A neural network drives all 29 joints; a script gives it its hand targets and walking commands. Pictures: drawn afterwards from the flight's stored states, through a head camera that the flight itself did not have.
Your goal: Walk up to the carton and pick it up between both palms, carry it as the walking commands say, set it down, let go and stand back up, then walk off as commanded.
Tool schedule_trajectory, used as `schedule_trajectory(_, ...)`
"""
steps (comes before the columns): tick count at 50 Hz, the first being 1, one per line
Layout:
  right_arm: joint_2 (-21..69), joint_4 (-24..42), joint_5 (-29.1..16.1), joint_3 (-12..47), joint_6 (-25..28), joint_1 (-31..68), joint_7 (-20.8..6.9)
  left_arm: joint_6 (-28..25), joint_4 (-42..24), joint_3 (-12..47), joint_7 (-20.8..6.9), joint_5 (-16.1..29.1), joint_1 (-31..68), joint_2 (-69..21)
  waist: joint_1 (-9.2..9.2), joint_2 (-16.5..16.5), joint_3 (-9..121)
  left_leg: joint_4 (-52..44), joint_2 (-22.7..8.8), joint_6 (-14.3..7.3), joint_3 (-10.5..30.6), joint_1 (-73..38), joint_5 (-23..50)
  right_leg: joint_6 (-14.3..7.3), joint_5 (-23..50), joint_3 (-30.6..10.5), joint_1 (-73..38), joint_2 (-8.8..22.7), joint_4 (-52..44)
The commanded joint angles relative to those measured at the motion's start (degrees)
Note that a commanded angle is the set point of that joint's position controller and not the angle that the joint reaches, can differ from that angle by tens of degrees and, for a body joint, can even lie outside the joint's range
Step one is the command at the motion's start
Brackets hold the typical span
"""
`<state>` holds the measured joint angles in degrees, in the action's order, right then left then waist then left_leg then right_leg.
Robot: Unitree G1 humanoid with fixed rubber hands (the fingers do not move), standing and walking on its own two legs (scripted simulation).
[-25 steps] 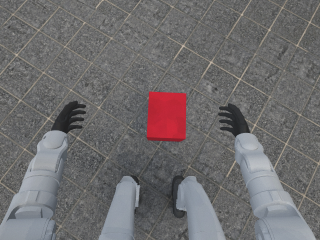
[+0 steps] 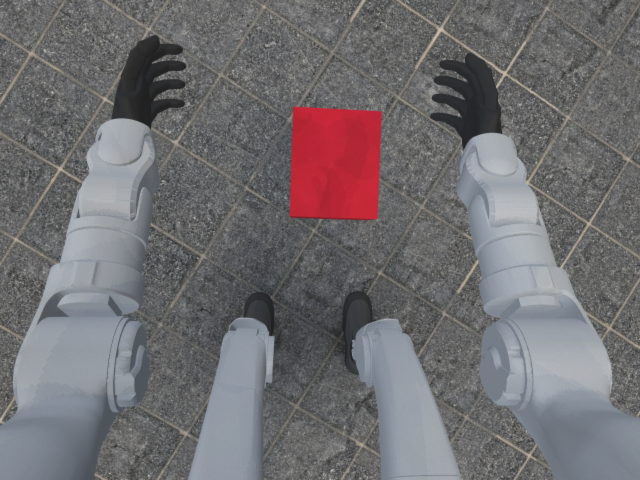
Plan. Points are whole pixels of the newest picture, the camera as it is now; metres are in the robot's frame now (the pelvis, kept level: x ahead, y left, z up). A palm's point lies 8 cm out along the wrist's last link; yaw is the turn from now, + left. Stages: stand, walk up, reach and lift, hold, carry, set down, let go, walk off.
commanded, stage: reach and lift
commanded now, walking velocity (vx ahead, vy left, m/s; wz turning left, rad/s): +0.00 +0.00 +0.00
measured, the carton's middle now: (331, 169) +0.50 -0.04 -0.57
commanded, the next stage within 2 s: none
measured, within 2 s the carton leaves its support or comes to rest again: neither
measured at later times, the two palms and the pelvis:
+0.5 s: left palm (188, 143) +0.48 +0.19 -0.25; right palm (441, 157) +0.48 -0.17 -0.25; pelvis -0.03 +0.00 -0.10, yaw -1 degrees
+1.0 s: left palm (222, 164) +0.48 +0.17 -0.41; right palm (416, 172) +0.47 -0.18 -0.40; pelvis -0.05 +0.00 -0.23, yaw -3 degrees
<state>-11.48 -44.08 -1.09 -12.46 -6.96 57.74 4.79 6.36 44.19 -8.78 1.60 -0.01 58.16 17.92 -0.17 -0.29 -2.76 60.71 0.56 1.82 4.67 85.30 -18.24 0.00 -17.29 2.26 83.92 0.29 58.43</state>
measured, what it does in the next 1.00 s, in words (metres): lowers itself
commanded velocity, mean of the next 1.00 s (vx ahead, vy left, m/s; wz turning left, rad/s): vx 0.00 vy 0.00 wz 0.00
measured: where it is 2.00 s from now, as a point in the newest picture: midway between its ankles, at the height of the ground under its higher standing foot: (307, 347)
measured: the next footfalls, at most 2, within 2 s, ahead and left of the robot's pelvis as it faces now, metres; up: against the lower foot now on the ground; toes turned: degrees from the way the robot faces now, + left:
none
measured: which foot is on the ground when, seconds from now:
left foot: down 0.00-1.00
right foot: down 0.00-1.00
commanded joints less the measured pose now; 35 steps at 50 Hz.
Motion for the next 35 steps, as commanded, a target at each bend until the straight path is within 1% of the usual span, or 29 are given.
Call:
schedule_trajectory(1,-5.25,4.74,2.05,-10.18,2.90,13.97,-0.78,-1.41,-2.94,-8.54,0.32,2.06,17.52,-1.83,-2.83,-2.64,67.13,-1.95,4.45,0.76,-5.61,-27.96,25.62,2.14,30.01,-1.57,-38.45,-4.75,1.50)
schedule_trajectory(2,-4.41,3.89,2.24,-10.24,3.24,12.55,-1.05,-1.73,-2.97,-8.90,0.30,1.26,16.17,-2.20,-2.60,-2.97,66.84,-1.40,4.28,0.97,-5.19,-27.46,28.44,1.97,32.69,-1.60,-36.96,-4.82,1.95)
schedule_trajectory(3,-4.00,5.28,2.29,-10.38,3.43,11.56,-0.95,-2.12,-4.01,-9.79,0.33,0.82,15.71,-1.31,-2.06,-2.13,69.62,-0.79,4.46,0.88,-5.45,-27.66,29.40,2.09,34.64,-1.93,-38.89,-4.82,2.43)
schedule_trajectory(5,-3.81,6.10,2.28,-10.32,4.10,12.33,-1.28,-2.55,-4.69,-8.79,0.23,1.13,16.39,-2.16,-2.61,-1.65,68.68,-0.08,4.03,0.70,-4.97,-25.66,30.06,2.24,35.22,-2.07,-37.11,-4.68,3.38)
schedule_trajectory(7,-2.46,4.19,2.35,-9.90,4.30,11.82,-1.36,-3.16,-2.96,-10.48,0.19,-0.48,15.60,-0.83,-0.58,-1.86,65.27,0.98,4.40,0.97,-5.74,-21.41,28.43,2.21,34.51,-2.57,-34.95,-4.73,4.71)
schedule_trajectory(8,-2.66,4.39,2.68,-10.43,4.60,12.12,-1.37,-3.31,-2.77,-10.11,0.22,-0.13,15.88,-1.86,-1.93,-1.02,66.00,1.63,4.36,0.79,-5.32,-20.45,27.57,2.36,34.64,-2.51,-34.93,-4.71,5.43)
schedule_trajectory(9,-2.79,5.52,1.98,-10.13,4.90,14.22,-1.47,-3.53,-3.59,-9.11,0.14,0.08,17.32,-2.24,-1.95,-1.76,66.38,2.56,4.35,0.88,-5.46,-20.28,26.78,2.36,33.17,-2.43,-33.19,-4.82,6.12)
schedule_trajectory(10,-2.89,5.17,2.29,-10.18,4.86,14.10,-1.25,-3.61,-2.79,-9.62,0.08,-0.50,16.80,-1.47,-1.10,-2.01,66.45,3.42,4.35,1.14,-5.89,-18.17,26.23,2.31,33.60,-2.94,-33.41,-4.58,6.84)
schedule_trajectory(11,-2.18,1.15,2.95,-10.36,4.61,12.69,-1.14,-3.58,0.39,-9.97,0.03,-0.27,16.43,-1.57,-1.79,-1.46,62.17,4.18,4.30,1.07,-6.05,-13.74,22.73,2.36,30.40,-2.77,-30.36,-4.56,7.68)
schedule_trajectory(13,-2.90,-0.96,4.02,-11.17,3.95,14.65,-0.76,-3.14,1.68,-10.06,0.01,-0.61,18.74,-0.58,-2.27,-1.79,58.88,6.06,4.67,0.96,-5.84,-9.20,17.04,2.57,24.77,-2.46,-26.19,-4.77,10.23)
schedule_trajectory(14,-3.60,1.16,3.92,-11.52,4.09,17.08,-0.40,-3.01,1.36,-10.11,0.23,-0.42,19.83,-0.06,-2.28,-0.93,59.39,7.03,4.52,0.75,-5.94,-8.45,14.09,2.74,21.09,-1.83,-25.18,-4.88,11.29)
schedule_trajectory(16,-4.54,0.50,3.09,-11.58,3.59,19.79,0.11,-2.59,1.51,-9.62,0.70,-0.27,22.59,0.92,-1.78,-2.74,59.62,9.73,4.53,0.95,-6.15,-7.51,10.36,2.54,15.56,-1.41,-20.78,-5.26,13.99)
schedule_trajectory(17,-4.79,1.64,2.28,-10.55,3.36,21.70,0.32,-2.30,2.12,-9.82,1.04,-0.11,22.83,2.02,-0.64,-2.35,59.71,11.14,4.48,0.82,-6.47,-6.16,8.65,2.61,13.28,-1.55,-19.72,-5.10,15.04)
schedule_trajectory(19,-6.32,4.32,1.28,-9.86,2.57,24.22,0.79,-1.61,-0.17,-10.07,1.90,0.81,26.04,4.27,-0.48,-1.87,65.44,14.34,4.85,0.75,-7.02,-6.59,6.65,2.80,10.80,-1.27,-19.32,-5.33,17.94)
schedule_trajectory(21,-8.55,4.12,0.82,-9.89,2.02,26.23,1.64,-1.05,-0.63,-9.16,2.80,1.96,27.98,5.40,-1.23,-1.63,67.19,17.19,5.19,0.93,-7.23,-4.83,4.73,2.76,8.53,-0.21,-17.26,-5.78,21.51)
schedule_trajectory(22,-8.23,3.44,0.10,-8.70,1.24,26.77,1.99,-0.61,-0.12,-8.91,2.96,2.75,28.10,6.19,-0.53,-1.81,68.09,18.84,5.51,0.96,-7.96,-3.36,3.39,2.59,7.50,-0.42,-17.71,-5.82,23.06)
schedule_trajectory(23,-8.82,2.61,-0.55,-8.23,0.96,27.72,2.40,-0.35,1.39,-8.10,3.20,3.44,29.33,6.57,-0.90,-2.09,67.01,19.78,5.39,0.60,-7.87,-1.90,1.18,2.64,5.15,-0.05,-15.32,-5.73,24.32)
schedule_trajectory(24,-8.51,2.62,-1.28,-7.05,0.22,28.24,2.75,0.08,1.13,-8.28,3.46,3.66,30.44,7.63,-0.46,-1.85,67.10,21.35,5.63,0.42,-8.52,-1.35,0.29,2.83,3.70,-0.29,-14.39,-5.83,25.34)
schedule_trajectory(25,-9.08,3.27,-1.74,-6.25,-0.17,28.71,3.10,0.26,-0.82,-8.03,3.77,4.17,30.84,8.17,-0.16,-1.78,69.54,22.13,5.83,0.51,-9.04,-0.55,-0.41,2.70,3.70,-0.59,-16.29,-5.89,26.17)
schedule_trajectory(26,-7.92,1.82,-2.41,-4.72,-0.59,27.88,3.22,0.55,1.89,-8.08,3.76,4.96,29.40,8.11,0.59,-0.57,67.77,23.24,5.78,0.27,-9.48,2.26,-0.44,2.90,4.04,-0.84,-16.15,-5.68,27.16)
schedule_trajectory(27,-8.07,0.93,-2.93,-4.42,-0.92,27.67,3.49,0.82,3.06,-7.08,3.68,5.54,28.76,7.68,0.32,-1.51,68.21,24.39,5.83,0.26,-9.60,2.80,-0.53,2.83,4.61,-0.69,-15.47,-5.70,28.74)
schedule_trajectory(28,-8.53,1.52,-2.45,-3.99,-0.93,27.94,3.88,0.77,1.84,-7.51,3.86,6.34,29.40,8.21,0.12,0.70,69.17,25.75,5.93,0.17,-9.80,4.94,0.01,2.99,6.03,-0.92,-16.37,-5.61,29.83)
schedule_trajectory(29,-8.00,0.18,-2.89,-3.33,-1.12,27.61,3.84,0.93,3.83,-7.15,3.81,6.36,28.74,8.38,0.16,0.33,66.95,26.59,5.61,0.08,-9.71,6.71,-1.18,3.02,4.78,-1.07,-14.39,-5.46,30.58)
schedule_trajectory(30,-7.79,1.67,-2.97,-2.96,-0.98,27.71,3.97,0.85,1.41,-7.05,3.87,6.83,30.06,7.89,-0.01,0.84,68.41,27.80,5.58,0.14,-9.97,7.88,0.12,3.12,6.41,-1.58,-14.76,-5.43,31.13)
schedule_trajectory(31,-7.72,2.33,-3.48,-2.19,-1.10,27.97,4.06,0.94,2.31,-6.61,3.83,7.19,29.09,8.24,0.27,0.75,69.14,28.53,5.56,0.04,-9.93,7.43,0.44,3.16,6.95,-1.44,-14.94,-5.42,32.10)
schedule_trajectory(32,-7.61,2.88,-3.74,-1.60,-0.89,28.23,3.94,0.61,0.35,-6.65,3.95,7.54,29.90,8.02,0.77,0.84,68.95,29.69,5.35,0.08,-10.07,9.40,1.25,2.98,8.67,-1.93,-14.49,-5.19,33.22)
schedule_trajectory(33,-7.39,3.78,-4.10,-1.01,-0.72,29.69,3.94,0.34,0.64,-6.01,3.92,7.97,29.90,7.54,1.20,0.62,68.61,30.43,5.39,0.11,-10.21,11.25,1.66,2.93,9.78,-2.19,-14.30,-5.18,34.06)
schedule_trajectory(34,-8.02,2.17,-3.72,-1.16,-0.42,27.82,3.93,0.21,0.28,-5.60,4.01,8.32,29.67,6.99,0.37,0.76,69.94,31.95,5.29,0.18,-10.10,10.07,2.24,2.82,9.91,-2.08,-14.00,-5.20,35.28)
schedule_trajectory(35,-8.01,2.21,-3.98,-0.84,-0.33,29.17,3.85,-0.10,-1.24,-5.87,4.37,8.12,31.59,8.19,0.74,0.26,67.25,32.73,4.88,0.16,-9.81,11.18,2.88,2.86,9.99,-1.91,-10.80,-5.09,36.52)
